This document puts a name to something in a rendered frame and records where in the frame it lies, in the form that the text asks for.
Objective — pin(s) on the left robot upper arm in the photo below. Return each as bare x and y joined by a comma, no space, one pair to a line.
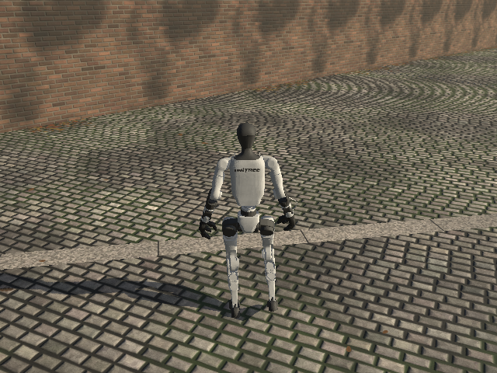
218,179

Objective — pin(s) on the robot left forearm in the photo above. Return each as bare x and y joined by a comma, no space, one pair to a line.
208,209

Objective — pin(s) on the robot head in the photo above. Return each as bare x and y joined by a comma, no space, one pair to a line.
246,133

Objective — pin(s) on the robot right forearm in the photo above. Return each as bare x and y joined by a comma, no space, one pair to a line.
285,205

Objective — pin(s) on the right robot upper arm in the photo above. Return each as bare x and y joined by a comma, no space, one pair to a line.
276,177

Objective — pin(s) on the right robot hand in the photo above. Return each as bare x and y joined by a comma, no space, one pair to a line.
284,220

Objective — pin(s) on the right robot thigh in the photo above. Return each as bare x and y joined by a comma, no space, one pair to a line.
267,228

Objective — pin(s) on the left robot hand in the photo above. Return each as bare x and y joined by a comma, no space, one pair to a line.
203,227

